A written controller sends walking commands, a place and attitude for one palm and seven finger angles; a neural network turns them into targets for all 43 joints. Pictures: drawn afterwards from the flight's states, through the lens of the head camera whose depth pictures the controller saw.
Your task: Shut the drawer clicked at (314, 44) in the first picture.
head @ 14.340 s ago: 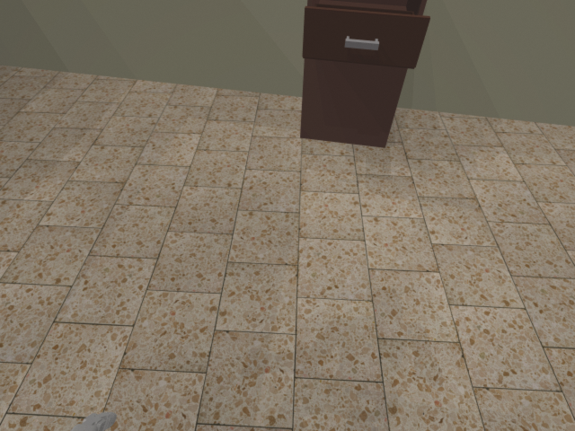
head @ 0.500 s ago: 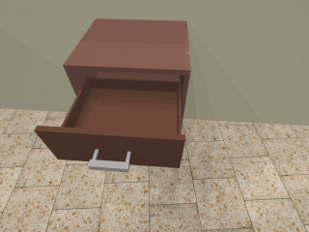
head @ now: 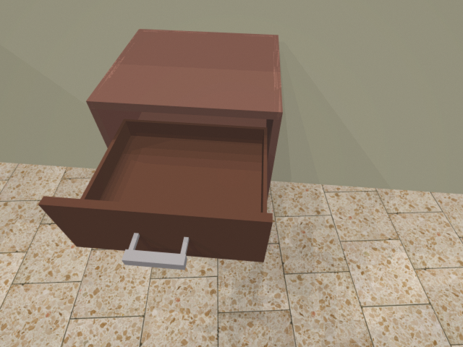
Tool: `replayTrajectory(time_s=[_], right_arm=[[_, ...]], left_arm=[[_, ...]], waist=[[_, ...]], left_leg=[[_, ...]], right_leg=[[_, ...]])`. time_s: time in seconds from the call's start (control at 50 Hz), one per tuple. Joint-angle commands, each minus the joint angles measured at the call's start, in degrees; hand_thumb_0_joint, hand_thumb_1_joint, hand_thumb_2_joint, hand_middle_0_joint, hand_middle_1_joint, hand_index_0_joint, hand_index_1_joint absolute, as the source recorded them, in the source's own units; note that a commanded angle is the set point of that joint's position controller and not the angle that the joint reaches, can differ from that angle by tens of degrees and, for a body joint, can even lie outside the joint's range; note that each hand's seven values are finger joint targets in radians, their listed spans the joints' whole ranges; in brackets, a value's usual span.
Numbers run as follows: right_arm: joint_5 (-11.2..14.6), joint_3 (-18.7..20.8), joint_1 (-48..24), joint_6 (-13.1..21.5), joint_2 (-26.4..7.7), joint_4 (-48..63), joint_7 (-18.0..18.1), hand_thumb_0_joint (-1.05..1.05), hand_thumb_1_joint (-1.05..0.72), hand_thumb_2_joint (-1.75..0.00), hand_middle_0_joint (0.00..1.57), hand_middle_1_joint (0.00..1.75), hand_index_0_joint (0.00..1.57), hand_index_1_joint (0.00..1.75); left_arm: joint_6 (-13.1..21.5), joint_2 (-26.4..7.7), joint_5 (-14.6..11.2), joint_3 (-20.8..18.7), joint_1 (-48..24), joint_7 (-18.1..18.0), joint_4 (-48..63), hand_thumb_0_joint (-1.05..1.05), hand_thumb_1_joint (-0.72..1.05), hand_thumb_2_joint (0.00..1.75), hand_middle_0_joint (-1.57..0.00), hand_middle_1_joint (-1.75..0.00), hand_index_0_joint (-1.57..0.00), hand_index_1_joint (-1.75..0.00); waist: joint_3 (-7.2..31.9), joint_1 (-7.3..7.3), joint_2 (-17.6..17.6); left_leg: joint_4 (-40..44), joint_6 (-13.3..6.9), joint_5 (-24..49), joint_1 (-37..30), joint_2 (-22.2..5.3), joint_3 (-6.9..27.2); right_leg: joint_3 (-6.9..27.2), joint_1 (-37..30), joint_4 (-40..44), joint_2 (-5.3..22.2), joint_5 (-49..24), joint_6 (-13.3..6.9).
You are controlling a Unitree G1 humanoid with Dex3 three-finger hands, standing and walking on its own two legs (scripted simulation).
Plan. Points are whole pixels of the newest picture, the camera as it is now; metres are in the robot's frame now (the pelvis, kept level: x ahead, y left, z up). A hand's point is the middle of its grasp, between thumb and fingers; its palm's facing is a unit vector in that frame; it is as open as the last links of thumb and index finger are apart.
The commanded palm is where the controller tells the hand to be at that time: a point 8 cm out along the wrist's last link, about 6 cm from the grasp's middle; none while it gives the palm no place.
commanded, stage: look again from close up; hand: left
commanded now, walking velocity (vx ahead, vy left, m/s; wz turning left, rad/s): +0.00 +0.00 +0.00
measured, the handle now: (157, 249) +0.31 +0.18 -0.07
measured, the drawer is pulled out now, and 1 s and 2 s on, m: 0.30 0.30 0.30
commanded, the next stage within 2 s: raise the hand and make a fist in 0.10 s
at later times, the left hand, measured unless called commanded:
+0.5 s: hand (143, 325) +0.16 +0.15 -0.01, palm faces +0.01 -1.00 +0.01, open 6.6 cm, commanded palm +0.10 +0.22 -0.05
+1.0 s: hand (140, 340) +0.14 +0.15 -0.02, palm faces -0.01 -1.00 -0.01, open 4.0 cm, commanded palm +0.09 +0.21 -0.01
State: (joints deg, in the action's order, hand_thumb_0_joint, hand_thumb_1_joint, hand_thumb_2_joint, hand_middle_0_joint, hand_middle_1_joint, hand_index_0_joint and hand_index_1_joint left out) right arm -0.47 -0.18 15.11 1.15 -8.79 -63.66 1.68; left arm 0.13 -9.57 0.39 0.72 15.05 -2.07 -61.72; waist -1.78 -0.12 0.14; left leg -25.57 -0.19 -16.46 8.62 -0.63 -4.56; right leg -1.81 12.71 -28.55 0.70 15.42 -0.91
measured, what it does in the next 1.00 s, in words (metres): lowers itself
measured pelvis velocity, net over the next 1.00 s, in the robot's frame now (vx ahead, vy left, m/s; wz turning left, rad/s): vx -0.04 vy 0.00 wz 0.05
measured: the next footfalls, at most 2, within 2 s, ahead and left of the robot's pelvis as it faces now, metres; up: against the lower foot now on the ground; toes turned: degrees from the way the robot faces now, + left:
none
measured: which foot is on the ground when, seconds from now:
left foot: down 0.00-1.00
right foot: down 0.00-1.00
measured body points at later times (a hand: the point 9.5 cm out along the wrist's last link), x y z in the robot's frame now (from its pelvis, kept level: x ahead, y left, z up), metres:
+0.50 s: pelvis -0.03 -0.01 -0.05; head -0.01 -0.01 +0.40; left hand +0.15 +0.21 -0.01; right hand +0.17 -0.27 -0.10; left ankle -0.03 +0.11 -0.74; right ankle +0.00 -0.11 -0.74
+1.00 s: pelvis -0.04 +0.00 -0.08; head +0.01 +0.00 +0.37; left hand +0.14 +0.21 -0.02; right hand +0.13 -0.21 -0.16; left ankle -0.03 +0.11 -0.74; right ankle +0.00 -0.11 -0.74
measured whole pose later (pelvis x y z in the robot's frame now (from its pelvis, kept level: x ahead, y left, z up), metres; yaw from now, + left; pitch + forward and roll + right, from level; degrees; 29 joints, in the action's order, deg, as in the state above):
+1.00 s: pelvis -0.04 +0.00 -0.08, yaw +3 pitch +12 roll -1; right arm 2.3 -1.0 15.4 10.9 -9.3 -30.1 2.1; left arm 18.2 -10.2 -12.7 -2.7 32.2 12.2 10.5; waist 7.1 1.0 -1.9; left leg -62.3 -0.3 -29.0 45.6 -1.6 -0.4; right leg -5.4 46.2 -60.3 1.6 26.5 -1.6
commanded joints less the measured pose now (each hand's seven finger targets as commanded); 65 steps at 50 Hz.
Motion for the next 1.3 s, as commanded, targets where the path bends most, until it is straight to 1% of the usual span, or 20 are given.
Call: replayTrajectory(time_s=[0.0,0.16,0.18,0.2,0.22,0.24,0.28,0.32,0.34,0.36,0.42,0.46,0.5,0.56,0.64,0.7,0.84,0.94,1.08,1.28], right_arm=[[0.02,0.62,4.14,0.66,-5.38,1.22,-0.04,0.00,-0.90,-0.90,0.20,0.30,0.20,0.30],[0.04,0.53,3.94,0.80,-5.50,0.70,-0.03,0.00,-0.90,-0.90,0.20,0.30,0.20,0.30],[0.56,1.12,-2.20,0.68,-7.40,4.84,-0.39,0.00,-0.90,-0.90,0.20,0.30,0.20,0.30],[3.31,2.72,-1.18,9.72,-16.49,24.58,2.26,0.00,-0.90,-0.90,0.20,0.30,0.20,0.30],[1.94,1.86,-5.34,14.32,-11.60,21.77,4.51,0.00,-0.90,-0.90,0.20,0.30,0.20,0.30],[2.62,2.21,-6.13,16.18,-9.88,21.46,3.84,0.00,-0.90,-0.90,0.20,0.30,0.20,0.30],[2.10,3.54,-4.40,17.44,-12.70,23.10,2.80,0.00,-0.90,-0.90,0.20,0.30,0.20,0.30],[0.82,4.74,-5.41,18.35,-12.82,26.73,1.66,0.00,-0.90,-0.90,0.20,0.30,0.20,0.30],[1.01,4.97,-6.48,18.78,-12.40,28.97,0.61,0.00,-0.90,-0.90,0.20,0.30,0.20,0.30],[0.88,5.07,-7.38,18.95,-11.97,31.26,-0.31,0.00,-0.90,-0.90,0.20,0.30,0.20,0.30],[1.13,6.12,-9.39,19.28,-12.13,36.18,-2.65,0.00,-0.90,-0.90,0.20,0.30,0.20,0.30],[1.87,6.48,-10.25,18.67,-12.51,39.18,-3.50,0.00,-0.90,-0.90,0.20,0.30,0.20,0.30],[2.64,6.16,-11.28,17.55,-12.35,43.01,-2.65,0.00,-0.90,-0.90,0.20,0.30,0.20,0.30],[2.58,5.75,-8.94,16.33,-11.36,45.37,-1.23,0.00,-0.90,-0.90,0.20,0.30,0.20,0.30],[2.24,4.32,-5.69,15.41,-11.03,44.93,-0.05,0.00,-0.90,-0.90,0.20,0.30,0.20,0.30],[2.56,3.68,-5.65,15.67,-11.39,44.07,0.48,0.00,-0.90,-0.90,0.20,0.30,0.20,0.30],[3.40,3.20,-8.03,14.19,-9.73,45.66,1.17,0.00,-0.90,-0.90,0.20,0.30,0.20,0.30],[2.90,3.33,-8.28,13.96,-8.75,45.05,0.92,0.00,-0.90,-0.90,0.20,0.30,0.20,0.30],[2.83,3.69,-6.11,15.27,-10.00,45.75,0.21,0.00,-0.90,-0.90,0.20,0.30,0.20,0.30],[3.06,3.57,-5.06,11.63,-9.53,49.15,-0.01,0.00,-0.90,-0.90,0.20,0.30,0.20,0.30]], left_arm=[[0.96,-6.34,0.27,-1.15,3.42,-0.31,2.13,0.00,0.90,0.90,-0.20,-0.30,-0.20,-0.30],[1.01,-6.63,0.23,-1.23,3.53,-0.26,2.22,0.00,0.90,0.90,-0.20,-0.30,-0.20,-0.30],[1.85,-7.45,0.55,-1.66,7.76,-2.31,-0.75,0.00,0.90,0.90,-0.20,-0.30,-0.20,-0.30],[14.83,-20.73,-10.97,-10.84,-35.46,-1.23,85.30,0.00,0.90,0.90,-0.22,-0.32,-0.22,-0.32],[12.57,-16.74,-6.39,-10.65,-6.34,-2.96,69.66,0.00,0.90,0.90,-0.24,-0.34,-0.24,-0.34],[5.85,-2.16,-9.17,-2.26,9.89,-4.17,60.02,0.00,0.90,0.90,-0.26,-0.37,-0.26,-0.37],[9.28,-2.02,-10.68,-3.86,2.13,-1.75,60.44,0.00,0.90,0.90,-0.30,-0.41,-0.30,-0.41],[16.57,-0.28,-12.03,-6.31,13.32,3.06,52.45,0.00,0.90,0.90,-0.34,-0.45,-0.34,-0.45],[20.55,1.37,-12.57,-6.15,19.87,6.18,50.11,0.00,0.90,0.90,-0.36,-0.47,-0.36,-0.47],[24.82,2.25,-13.47,-6.00,23.99,9.49,50.35,0.00,0.90,0.90,-0.38,-0.50,-0.38,-0.50],[37.58,-0.60,-14.11,-7.25,23.64,19.31,53.00,0.00,0.90,0.90,-0.44,-0.56,-0.44,-0.56],[40.64,-5.27,-13.61,-10.03,21.53,22.74,55.76,0.00,0.90,0.90,-0.48,-0.60,-0.48,-0.60],[37.86,-5.68,-15.56,-10.47,17.78,22.80,62.03,0.00,0.90,0.90,-0.52,-0.65,-0.52,-0.65],[35.45,-7.55,-16.11,-11.49,11.87,18.77,77.28,0.00,0.90,0.90,-0.58,-0.71,-0.58,-0.71],[34.75,-5.10,-13.73,-5.15,7.81,15.93,85.91,0.00,0.90,0.90,-0.66,-0.80,-0.66,-0.80],[32.46,-5.18,-12.94,-3.16,8.66,17.61,82.55,0.00,0.90,0.90,-0.72,-0.86,-0.72,-0.86],[20.87,-6.99,-14.16,-8.48,18.96,16.83,80.44,0.00,0.90,0.90,-0.86,-1.01,-0.86,-1.01],[22.38,-5.89,-13.86,-8.45,22.31,12.82,83.94,0.00,0.90,0.90,-0.96,-1.12,-0.96,-1.12],[27.00,-4.29,-12.19,-2.64,24.11,12.61,89.62,0.00,0.90,0.90,-1.10,-1.27,-1.10,-1.27],[24.02,-3.44,-10.17,-0.70,28.13,9.64,94.56,0.00,0.90,0.90,-1.30,-1.49,-1.30,-1.49]], waist=[[-0.28,0.17,0.47],[-0.18,-0.12,-0.76],[-2.84,-2.03,3.53],[26.62,4.57,-5.71],[25.80,-1.11,-13.87],[16.41,0.76,-12.00],[1.70,3.95,2.31],[1.65,1.62,11.19],[2.77,-0.62,7.91],[5.82,-2.00,10.05],[9.61,-2.15,8.61],[12.37,-2.75,3.22],[14.51,-2.57,2.98],[19.83,-1.68,-3.86],[19.06,3.15,-2.43],[16.30,3.86,-2.78],[21.28,-1.13,-0.78],[18.86,-1.08,2.92],[17.46,0.82,-0.75],[16.97,0.35,-1.52]], left_leg=[[3.99,-1.17,12.56,0.22,-5.46,4.85],[4.62,-1.09,13.45,-0.22,-5.57,4.93],[-6.84,0.47,10.59,6.81,-6.32,2.82],[0.95,-1.70,18.57,-6.95,1.07,3.86],[0.54,-2.05,26.42,-9.02,-0.50,2.49],[0.01,-0.10,25.74,-2.71,-1.38,4.08],[-4.14,-0.95,12.91,6.55,-0.27,5.60],[-8.97,-0.63,4.51,15.71,0.69,5.03],[-11.09,0.00,3.41,18.57,1.38,4.08],[-13.83,0.42,2.52,21.85,1.83,3.53],[-22.62,0.88,-0.19,31.22,2.45,2.82],[-26.56,0.29,-2.33,34.52,2.72,2.12],[-27.89,-0.46,-6.03,37.05,2.92,1.82],[-29.49,-1.00,-6.93,35.57,2.20,3.05],[-32.14,-1.81,-4.38,34.76,0.73,5.04],[-32.49,-1.66,-7.06,36.72,0.41,6.14],[-28.12,-1.26,-3.41,34.78,1.07,6.08],[-27.02,-1.12,-1.63,34.99,0.78,5.99],[-27.07,-1.35,-3.64,32.97,0.68,5.97],[-25.55,-1.29,-0.03,30.51,0.39,5.87]], right_leg=[[5.47,-0.58,4.84,5.82,-13.71,-1.61],[5.28,-1.26,5.27,5.90,-14.21,-1.70],[7.37,-2.54,5.66,9.31,-32.41,0.26],[4.64,-8.92,1.42,3.55,-28.48,-1.27],[1.91,-7.75,-1.44,0.78,-18.77,-2.28],[-2.56,-1.25,-0.22,0.75,-11.17,-1.17],[-4.05,8.89,0.10,0.18,-6.83,0.40],[-4.41,14.89,-3.50,-0.12,1.07,0.60],[-3.92,15.19,-6.16,0.17,1.87,-0.05],[-3.61,15.77,-9.58,0.22,2.25,-0.30],[-0.38,19.92,-17.62,0.82,1.78,-0.82],[2.20,22.59,-20.32,1.49,5.03,-1.28],[3.78,23.80,-20.60,1.50,11.64,-0.85],[4.56,25.12,-21.79,0.85,14.63,-0.90],[2.69,28.89,-23.34,-0.29,8.47,-0.65],[2.37,30.86,-22.70,-0.36,11.96,-0.63],[1.03,21.50,-20.92,0.00,9.29,-0.27],[-0.13,20.55,-21.03,0.07,6.69,-0.06],[-0.84,24.62,-21.67,0.15,8.90,-0.35],[-2.37,22.70,-22.34,-0.47,3.40,-0.48]])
